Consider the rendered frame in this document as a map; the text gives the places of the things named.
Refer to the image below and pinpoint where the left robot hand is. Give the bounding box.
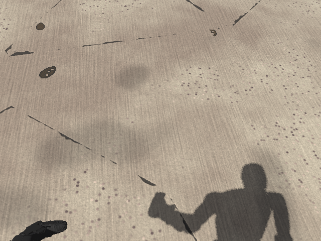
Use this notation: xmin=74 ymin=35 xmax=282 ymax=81
xmin=10 ymin=220 xmax=67 ymax=241

